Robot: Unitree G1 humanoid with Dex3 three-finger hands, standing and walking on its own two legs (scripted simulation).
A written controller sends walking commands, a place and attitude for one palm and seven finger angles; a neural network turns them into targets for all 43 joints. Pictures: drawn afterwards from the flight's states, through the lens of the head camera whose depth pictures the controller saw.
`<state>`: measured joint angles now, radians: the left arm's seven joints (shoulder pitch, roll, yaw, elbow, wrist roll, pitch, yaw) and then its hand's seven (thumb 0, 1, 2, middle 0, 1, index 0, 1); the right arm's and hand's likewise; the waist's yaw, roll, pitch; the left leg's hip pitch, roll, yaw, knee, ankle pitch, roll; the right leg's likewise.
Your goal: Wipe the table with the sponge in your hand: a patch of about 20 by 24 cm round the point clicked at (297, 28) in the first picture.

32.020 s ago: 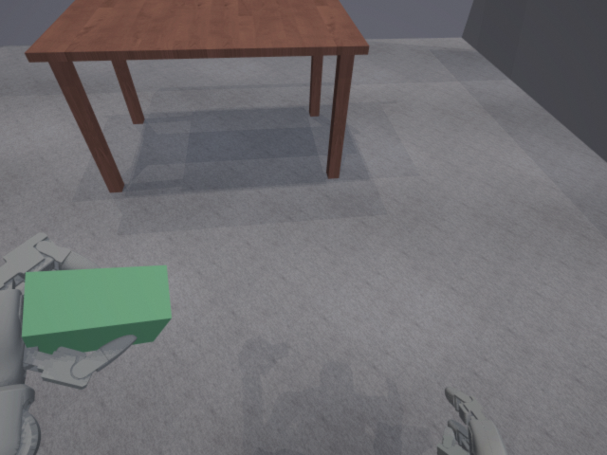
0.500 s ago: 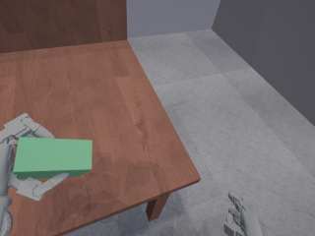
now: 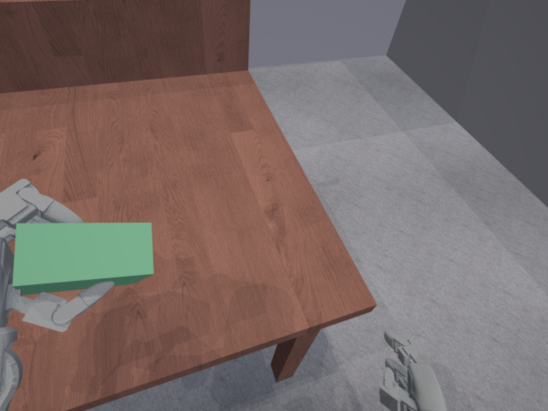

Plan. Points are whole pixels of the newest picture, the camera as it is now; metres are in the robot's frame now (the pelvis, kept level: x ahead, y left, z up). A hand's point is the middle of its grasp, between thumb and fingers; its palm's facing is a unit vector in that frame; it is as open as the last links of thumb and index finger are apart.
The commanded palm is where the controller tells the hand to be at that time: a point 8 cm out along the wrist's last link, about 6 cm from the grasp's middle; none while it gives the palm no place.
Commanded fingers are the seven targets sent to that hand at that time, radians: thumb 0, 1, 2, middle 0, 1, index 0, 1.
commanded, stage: come to a stop and stand still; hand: left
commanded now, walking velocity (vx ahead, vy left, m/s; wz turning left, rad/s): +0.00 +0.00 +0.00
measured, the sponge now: (104, 258) +0.24 +0.22 +0.14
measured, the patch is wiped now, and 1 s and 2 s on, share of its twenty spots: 0.00 0.00 0.00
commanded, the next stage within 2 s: look again from close up in 0.84 s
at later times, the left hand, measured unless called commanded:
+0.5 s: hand (114, 255) +0.23 +0.21 +0.16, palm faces +0.35 -0.86 -0.38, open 9.6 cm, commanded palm +0.17 +0.24 +0.18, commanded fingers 0.00 0.10 1.30 -1.20 -1.60 -1.20 -1.60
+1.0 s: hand (118, 247) +0.24 +0.21 +0.16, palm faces +0.36 -0.86 -0.36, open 9.6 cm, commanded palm +0.18 +0.24 +0.18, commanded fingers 0.00 0.10 1.30 -1.20 -1.60 -1.20 -1.60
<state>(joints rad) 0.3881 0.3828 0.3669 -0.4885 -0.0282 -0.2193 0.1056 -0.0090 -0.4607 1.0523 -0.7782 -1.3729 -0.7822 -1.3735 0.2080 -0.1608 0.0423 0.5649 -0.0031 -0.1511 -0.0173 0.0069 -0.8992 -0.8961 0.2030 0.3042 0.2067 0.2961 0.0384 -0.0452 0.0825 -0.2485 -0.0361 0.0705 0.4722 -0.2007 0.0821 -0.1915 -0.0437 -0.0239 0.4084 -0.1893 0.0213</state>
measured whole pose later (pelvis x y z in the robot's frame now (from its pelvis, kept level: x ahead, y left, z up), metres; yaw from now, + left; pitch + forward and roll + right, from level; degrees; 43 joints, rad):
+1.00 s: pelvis +0.02 -0.04 +0.00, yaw +0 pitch -1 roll -1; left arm 0.44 0.36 0.32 -0.47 -0.04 -0.16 0.11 -0.01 -0.46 1.05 -0.78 -1.37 -0.78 -1.37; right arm 0.20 -0.20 0.02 0.58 0.01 -0.12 -0.05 0.01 -0.90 -0.90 0.20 0.30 0.20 0.30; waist 0.02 -0.01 0.04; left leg -0.21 0.01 0.06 0.43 -0.21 0.03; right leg -0.16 0.00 -0.03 0.36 -0.19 0.01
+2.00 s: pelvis +0.02 -0.09 -0.01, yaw +2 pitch +0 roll +1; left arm 0.30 0.57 0.26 -0.33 0.23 0.04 -0.05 -0.01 -0.46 1.05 -0.78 -1.37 -0.78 -1.38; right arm 0.15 -0.25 0.01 0.59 0.01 -0.06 -0.08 0.01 -0.90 -0.90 0.20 0.30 0.20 0.30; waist 0.06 0.07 0.01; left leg -0.32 0.04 0.00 0.58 -0.26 -0.03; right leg -0.28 0.04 -0.06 0.60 -0.32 -0.07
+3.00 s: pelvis +0.02 -0.05 +0.00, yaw +2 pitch -2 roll +0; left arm 0.15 0.57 0.06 -0.26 0.79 0.40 0.04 0.00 -0.46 1.06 -0.78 -1.37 -0.78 -1.37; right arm 0.02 -0.25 0.06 0.63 0.05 0.07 -0.06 0.01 -0.90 -0.90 0.20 0.30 0.20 0.30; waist 0.13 0.11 0.00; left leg -0.22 -0.01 0.02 0.46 -0.22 0.02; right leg -0.17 0.00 -0.04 0.45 -0.25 -0.02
